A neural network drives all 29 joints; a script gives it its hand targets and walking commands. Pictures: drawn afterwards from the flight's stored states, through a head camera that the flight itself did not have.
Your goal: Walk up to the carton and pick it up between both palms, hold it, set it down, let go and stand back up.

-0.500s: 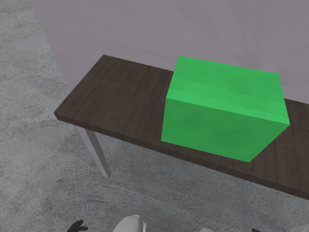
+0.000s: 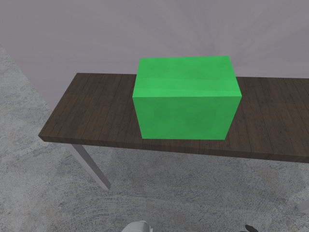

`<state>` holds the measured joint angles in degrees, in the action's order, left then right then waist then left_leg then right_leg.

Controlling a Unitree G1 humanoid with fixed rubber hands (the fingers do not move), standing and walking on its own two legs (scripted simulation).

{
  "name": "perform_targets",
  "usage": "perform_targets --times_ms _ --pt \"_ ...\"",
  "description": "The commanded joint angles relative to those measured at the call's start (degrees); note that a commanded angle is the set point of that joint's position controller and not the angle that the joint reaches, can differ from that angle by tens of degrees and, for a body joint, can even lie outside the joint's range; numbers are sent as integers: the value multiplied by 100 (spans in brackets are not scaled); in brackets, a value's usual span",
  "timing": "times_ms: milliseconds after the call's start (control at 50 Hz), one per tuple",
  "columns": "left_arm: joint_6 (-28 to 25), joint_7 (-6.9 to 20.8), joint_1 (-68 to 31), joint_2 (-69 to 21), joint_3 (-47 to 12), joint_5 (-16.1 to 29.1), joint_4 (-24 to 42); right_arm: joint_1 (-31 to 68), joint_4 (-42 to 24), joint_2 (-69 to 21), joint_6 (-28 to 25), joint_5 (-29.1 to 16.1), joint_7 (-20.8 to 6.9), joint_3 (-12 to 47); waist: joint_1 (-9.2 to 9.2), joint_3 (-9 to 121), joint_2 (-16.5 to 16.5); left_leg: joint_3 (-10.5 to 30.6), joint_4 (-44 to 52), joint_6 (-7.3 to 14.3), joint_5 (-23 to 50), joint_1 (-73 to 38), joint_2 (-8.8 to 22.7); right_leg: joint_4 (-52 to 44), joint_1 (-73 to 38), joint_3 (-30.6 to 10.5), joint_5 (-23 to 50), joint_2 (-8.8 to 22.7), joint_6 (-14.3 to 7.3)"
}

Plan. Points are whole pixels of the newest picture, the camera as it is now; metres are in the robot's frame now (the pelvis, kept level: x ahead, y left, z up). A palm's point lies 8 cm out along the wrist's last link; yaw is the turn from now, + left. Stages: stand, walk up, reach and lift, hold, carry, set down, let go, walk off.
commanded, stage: walk up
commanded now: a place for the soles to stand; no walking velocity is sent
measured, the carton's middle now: (182, 99) +0.49 -0.04 +0.04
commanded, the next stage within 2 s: none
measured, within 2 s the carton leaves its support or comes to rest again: neither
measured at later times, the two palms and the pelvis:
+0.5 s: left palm out of the picture +0.05 +0.25 -0.12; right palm out of the picture +0.03 -0.22 -0.12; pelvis -0.01 +0.02 +0.02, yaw -4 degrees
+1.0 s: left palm out of the picture +0.06 +0.25 -0.12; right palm out of the picture +0.02 -0.23 -0.13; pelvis +0.03 +0.02 +0.02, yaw -8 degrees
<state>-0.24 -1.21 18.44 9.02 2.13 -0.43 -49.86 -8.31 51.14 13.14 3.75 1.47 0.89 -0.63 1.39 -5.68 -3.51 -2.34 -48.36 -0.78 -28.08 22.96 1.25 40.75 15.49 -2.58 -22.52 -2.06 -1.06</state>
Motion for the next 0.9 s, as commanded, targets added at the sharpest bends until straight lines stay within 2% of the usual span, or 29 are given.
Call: perform_targets --times_ms 0,20,40,60,80,100,120,200,280,300,320,340,360,380,420,460,500,520,540,580,600,640,660,680,720,760,780,840,880 --pt "-232 5 -268 1096 248 -47 572 253 -359 178 -362 111 -10 12 -119 586 1327 158 1061 15 534 -385 157 -1431 -192 -1466 3035 1254 -659" --pt "-210 49 -416 1111 213 -29 543 186 -333 189 -422 70 -8 34 -251 689 1198 139 1760 103 1467 -966 165 -1199 59 -1194 3203 1070 -508" --pt "-215 89 -317 1061 182 -38 537 91 -285 291 -466 76 -10 25 -260 874 988 368 2010 208 2462 -1500 285 -1047 271 -1066 3026 961 -346" --pt "-234 123 -15 924 129 30 522 128 -268 483 -490 54 -1 -3 -130 1040 736 821 1913 346 2901 -1849 540 -1107 548 -985 2354 792 -211" --pt "-184 114 199 812 76 92 434 183 -163 652 -458 -84 -27 -30 71 954 601 944 1979 471 2037 -1381 627 -1437 335 -845 1115 564 -181" --pt "-113 89 89 830 66 71 324 160 -71 596 -412 -151 -60 -15 20 642 578 876 2173 459 1254 -987 532 -1603 189 -901 542 547 -207" --pt "-75 79 -102 933 67 80 252 134 -30 490 -405 -155 -62 29 -89 304 665 787 2332 409 1068 -940 472 -1580 352 -988 496 559 -219" --pt "-92 111 61 907 -16 47 -12 45 130 660 -435 -131 -24 26 4 125 206 856 2747 382 773 -770 591 -1512 227 -874 732 501 -216" --pt "-159 103 -8 903 -81 47 -195 42 251 664 -468 -149 -26 21 2 200 131 827 2961 401 586 -913 654 -1577 215 -836 741 446 -169" --pt "-169 78 -126 925 -38 9 -142 -146 263 651 -489 -141 -24 12 -77 264 271 804 2971 422 623 -1006 703 -1475 137 -760 808 432 -151" --pt "-177 64 -152 902 -60 11 -174 -106 341 664 -507 -117 -25 11 -35 238 90 753 2922 440 813 -1136 700 -1515 145 -770 944 452 -129" --pt "-183 59 -162 957 -69 21 -190 -158 351 613 -511 -123 -26 23 -76 346 308 712 2902 442 1019 -1173 707 -1483 225 -747 1055 435 -104" --pt "-179 51 -63 899 -109 31 -251 -116 363 664 -504 -96 -19 3 18 276 84 706 2920 474 946 -1210 728 -1552 252 -743 958 465 -116" --pt "-176 47 -88 928 -98 13 -291 -144 348 643 -488 -109 -21 -12 -92 304 146 680 3017 468 814 -1218 705 -1464 270 -752 903 416 -88" --pt "-159 29 -203 927 -120 0 -310 -156 426 663 -471 -114 -17 -12 -132 115 319 726 3084 481 652 -1092 765 -1492 291 -684 883 418 -85" --pt "-166 29 -94 953 -123 7 -368 -162 432 711 -461 -129 -5 -29 -89 172 236 573 3060 468 696 -1235 676 -1507 316 -748 1075 419 -88" --pt "-156 19 -11 944 -133 22 -408 -173 419 774 -438 -121 8 -44 -26 71 232 601 3113 505 460 -1185 800 -1468 418 -700 903 405 -70" --pt "-154 6 -44 919 -139 -8 -429 -198 446 757 -430 -127 -2 -50 -87 168 67 623 3137 511 535 -1267 785 -1469 333 -800 944 422 -96" --pt "-161 5 37 970 -140 19 -405 -169 460 704 -415 -146 -4 -34 -19 285 -18 442 3048 493 499 -1339 731 -1514 415 -820 906 411 -69" --pt "-155 -9 -4 1117 -99 15 -482 -177 440 727 -386 -107 1 -26 -65 228 275 440 3027 485 339 -1319 714 -1495 529 -795 735 379 -49" --pt "-149 -17 -5 1138 -92 -28 -484 -245 462 763 -393 -96 0 -39 -148 217 579 503 2968 519 522 -1302 841 -1426 421 -725 869 371 -15" --pt "-163 -24 148 944 -159 -24 -544 -258 482 730 -390 -60 4 -29 -53 448 485 393 2800 538 818 -1563 776 -1547 382 -924 1108 472 -78" --pt "-179 -1 319 935 -189 -79 -549 -518 538 709 -377 -9 -10 -23 -146 571 389 194 2773 505 214 -1604 593 -1670 374 -1015 371 436 -171" --pt "-167 12 270 1098 -146 -85 -543 -540 585 701 -351 -16 -8 -34 -110 347 355 226 2787 457 -250 -1549 474 -1835 726 -1157 -354 460 -222" --pt "-123 16 167 1094 -113 -24 -496 -546 550 755 -316 -20 -3 -22 -186 -123 497 309 2822 465 -547 -1301 475 -2036 1057 -1280 -953 420 -188" --pt "-123 14 225 1082 -147 -19 -536 -616 565 745 -334 -1 -14 -13 -146 -243 734 208 2720 445 -114 -1510 488 -2048 1302 -1341 -647 387 -154" --pt "-150 7 305 1071 -158 -28 -545 -610 588 743 -350 21 -7 -21 -170 -136 630 114 2578 424 172 -1675 425 -2159 1254 -1467 -540 437 -200" --pt "-190 -18 322 1124 -133 -10 -556 -633 568 704 -399 65 6 15 -143 -46 1001 -31 2380 374 787 -1671 356 -2135 951 -1667 52 520 -232" --pt "-204 -19 254 1103 -155 -16 -508 -679 602 709 -442 15 20 8 -210 -15 915 -33 2435 360 1173 -1775 421 -1791 853 -1500 1165 451 -194"
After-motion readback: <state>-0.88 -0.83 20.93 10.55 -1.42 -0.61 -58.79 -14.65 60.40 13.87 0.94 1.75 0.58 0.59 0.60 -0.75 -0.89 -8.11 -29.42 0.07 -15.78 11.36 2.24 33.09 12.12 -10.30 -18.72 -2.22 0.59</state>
